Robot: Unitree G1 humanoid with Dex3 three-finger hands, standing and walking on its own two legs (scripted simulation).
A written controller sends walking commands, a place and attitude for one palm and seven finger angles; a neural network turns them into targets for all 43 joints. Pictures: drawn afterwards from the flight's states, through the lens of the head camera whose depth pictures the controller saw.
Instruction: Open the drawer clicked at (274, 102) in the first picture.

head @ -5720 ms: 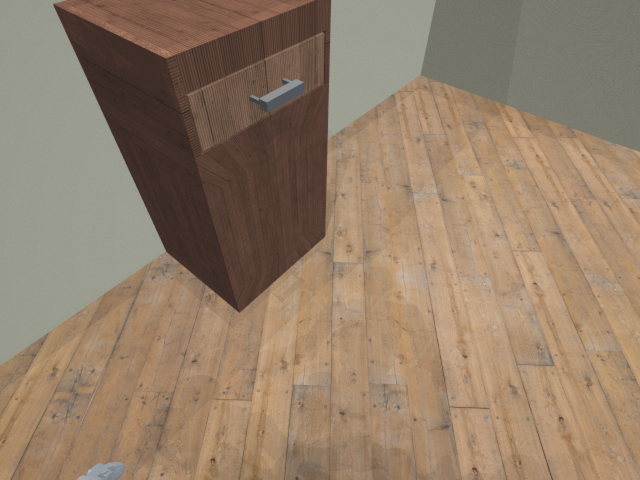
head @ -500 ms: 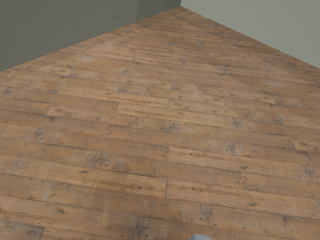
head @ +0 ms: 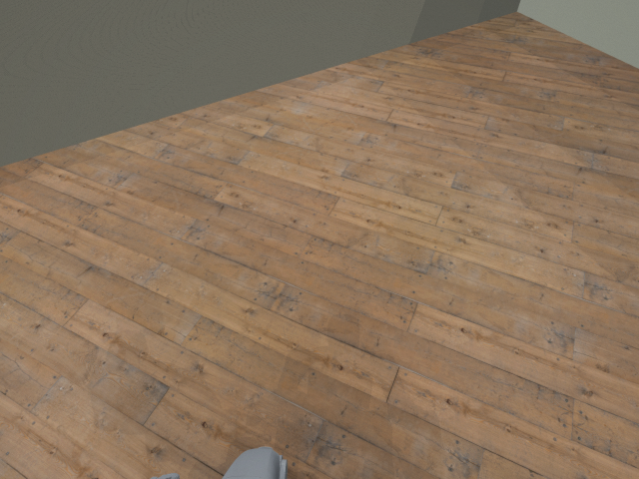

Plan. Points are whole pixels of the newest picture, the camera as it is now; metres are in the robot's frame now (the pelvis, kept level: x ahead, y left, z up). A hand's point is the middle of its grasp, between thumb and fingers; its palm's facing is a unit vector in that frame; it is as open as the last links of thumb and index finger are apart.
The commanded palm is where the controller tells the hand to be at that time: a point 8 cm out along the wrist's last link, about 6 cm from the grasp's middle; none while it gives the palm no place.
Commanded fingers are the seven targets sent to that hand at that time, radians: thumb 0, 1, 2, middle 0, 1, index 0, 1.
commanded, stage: walk to a spot facing it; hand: left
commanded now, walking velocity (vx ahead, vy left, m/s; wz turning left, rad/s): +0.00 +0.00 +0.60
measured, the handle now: out of the picture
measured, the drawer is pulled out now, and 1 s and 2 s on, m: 0.00 0.00 0.00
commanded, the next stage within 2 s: none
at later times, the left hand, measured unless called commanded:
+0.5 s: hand out of the picture +0.05 +0.29 -0.16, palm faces +0.32 -0.91 -0.27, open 7.4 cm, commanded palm none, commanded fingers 0.00 0.90 0.90 -0.20 -0.30 -0.20 -0.30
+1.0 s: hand out of the picture -0.04 +0.22 -0.16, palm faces +0.62 -0.74 -0.25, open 7.4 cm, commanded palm none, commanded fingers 0.00 0.90 0.90 -0.20 -0.30 -0.20 -0.30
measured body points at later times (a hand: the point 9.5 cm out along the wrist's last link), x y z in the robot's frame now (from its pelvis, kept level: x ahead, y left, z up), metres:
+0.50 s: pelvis +0.02 +0.05 +0.00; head +0.06 +0.08 +0.44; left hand +0.03 +0.34 -0.14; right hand +0.20 -0.16 -0.13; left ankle -0.01 +0.14 -0.74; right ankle +0.07 -0.11 -0.68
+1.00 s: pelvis +0.07 +0.06 +0.00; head +0.09 +0.07 +0.45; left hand -0.08 +0.26 -0.14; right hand +0.28 -0.12 -0.14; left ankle +0.01 +0.19 -0.68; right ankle +0.09 -0.08 -0.74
